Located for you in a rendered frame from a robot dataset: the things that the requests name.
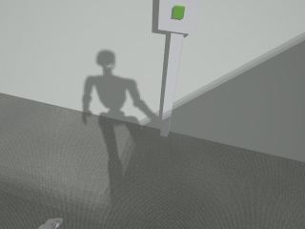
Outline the panel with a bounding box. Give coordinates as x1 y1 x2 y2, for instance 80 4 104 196
158 0 203 137

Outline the robot left hand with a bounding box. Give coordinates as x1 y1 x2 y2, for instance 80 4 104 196
38 218 63 229

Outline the button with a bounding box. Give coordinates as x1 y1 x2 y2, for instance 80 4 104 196
173 5 185 19

